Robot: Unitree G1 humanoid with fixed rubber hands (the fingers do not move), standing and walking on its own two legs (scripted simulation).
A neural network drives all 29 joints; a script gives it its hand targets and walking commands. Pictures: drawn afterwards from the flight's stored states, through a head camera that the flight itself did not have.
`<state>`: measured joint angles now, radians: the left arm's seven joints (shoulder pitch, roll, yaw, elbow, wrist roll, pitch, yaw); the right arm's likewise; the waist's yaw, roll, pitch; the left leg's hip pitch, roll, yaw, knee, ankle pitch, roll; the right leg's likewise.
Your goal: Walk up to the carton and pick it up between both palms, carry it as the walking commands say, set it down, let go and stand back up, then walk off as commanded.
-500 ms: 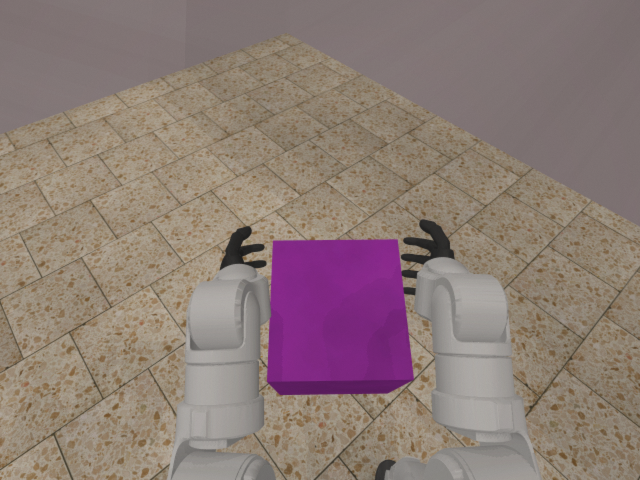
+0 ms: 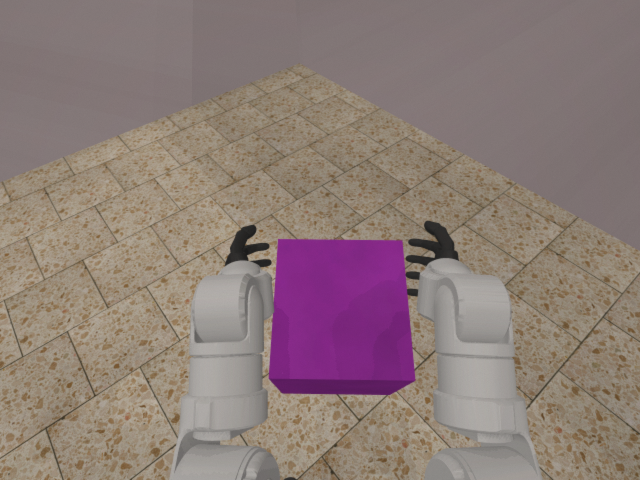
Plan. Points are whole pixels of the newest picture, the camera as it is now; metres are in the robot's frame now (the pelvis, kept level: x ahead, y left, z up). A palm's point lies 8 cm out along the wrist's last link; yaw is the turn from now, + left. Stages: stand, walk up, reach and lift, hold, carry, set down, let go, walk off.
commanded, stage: carry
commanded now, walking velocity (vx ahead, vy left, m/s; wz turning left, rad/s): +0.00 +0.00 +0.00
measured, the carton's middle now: (337, 322) +0.32 +0.00 -0.01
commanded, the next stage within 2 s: none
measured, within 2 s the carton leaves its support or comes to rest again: neither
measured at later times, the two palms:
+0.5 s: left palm (259, 187) +0.49 +0.11 +0.10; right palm (420, 183) +0.49 -0.12 +0.10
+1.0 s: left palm (265, 177) +0.56 +0.11 +0.06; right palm (415, 174) +0.56 -0.14 +0.05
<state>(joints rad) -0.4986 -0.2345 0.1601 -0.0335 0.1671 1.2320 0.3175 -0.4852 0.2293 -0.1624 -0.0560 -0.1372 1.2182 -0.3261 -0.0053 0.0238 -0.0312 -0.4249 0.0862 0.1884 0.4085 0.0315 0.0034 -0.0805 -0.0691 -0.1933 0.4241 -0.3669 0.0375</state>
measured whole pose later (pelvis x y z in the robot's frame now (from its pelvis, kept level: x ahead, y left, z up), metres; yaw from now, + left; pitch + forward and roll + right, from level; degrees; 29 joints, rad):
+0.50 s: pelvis +0.17 +0.00 +0.01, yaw -1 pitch +5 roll +0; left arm -0.46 -0.22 0.15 0.04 0.16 1.21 0.32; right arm -0.48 0.23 -0.17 0.04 -0.15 1.20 -0.31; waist -0.01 0.02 -0.10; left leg -0.28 0.09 0.19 0.55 -0.24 -0.01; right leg -0.20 -0.08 -0.19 0.52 -0.26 0.04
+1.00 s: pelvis +0.26 -0.01 +0.00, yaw +0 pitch +3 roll -1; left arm -0.32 -0.17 0.10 0.10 0.18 0.93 0.12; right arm -0.30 0.16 -0.10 0.06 -0.20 0.93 -0.12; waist 0.00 0.03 -0.08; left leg -0.14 0.09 0.13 0.53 -0.44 -0.03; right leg -0.31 -0.05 -0.15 0.58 -0.31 0.00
